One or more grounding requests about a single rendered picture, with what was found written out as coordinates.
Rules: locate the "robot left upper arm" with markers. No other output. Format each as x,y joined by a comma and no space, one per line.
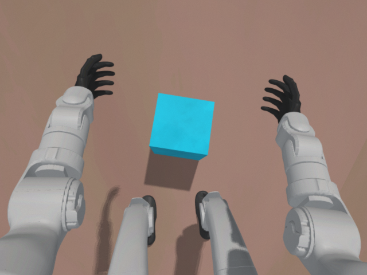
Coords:
43,210

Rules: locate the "left robot forearm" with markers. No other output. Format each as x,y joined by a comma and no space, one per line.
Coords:
60,153

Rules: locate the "robot right upper arm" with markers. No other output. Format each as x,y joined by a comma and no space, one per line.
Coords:
326,241

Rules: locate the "left robot hand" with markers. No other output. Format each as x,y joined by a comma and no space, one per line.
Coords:
88,75

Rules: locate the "right robot hand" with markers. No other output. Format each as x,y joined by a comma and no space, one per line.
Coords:
290,97

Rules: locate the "robot right shin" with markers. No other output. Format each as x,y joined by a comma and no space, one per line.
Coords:
212,195

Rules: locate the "carton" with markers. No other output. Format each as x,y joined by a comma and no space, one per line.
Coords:
181,127

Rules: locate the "right robot forearm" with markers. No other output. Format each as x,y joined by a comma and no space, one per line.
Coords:
308,178

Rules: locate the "robot right thigh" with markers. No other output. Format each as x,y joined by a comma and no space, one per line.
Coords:
229,253

